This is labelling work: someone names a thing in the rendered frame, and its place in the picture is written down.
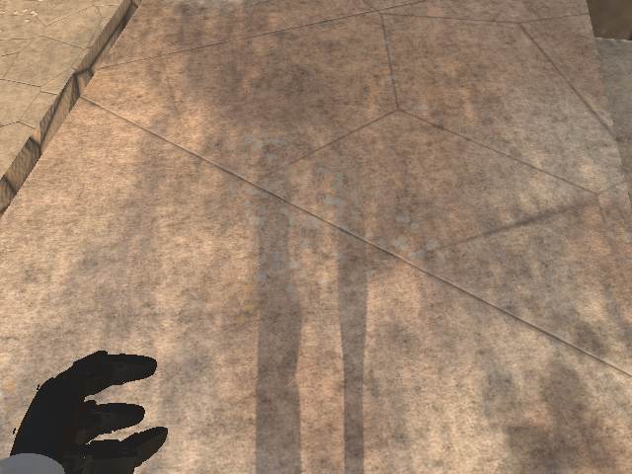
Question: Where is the robot left hand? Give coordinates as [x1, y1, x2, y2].
[10, 351, 168, 474]

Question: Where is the left robot forearm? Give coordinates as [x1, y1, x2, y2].
[0, 453, 65, 474]

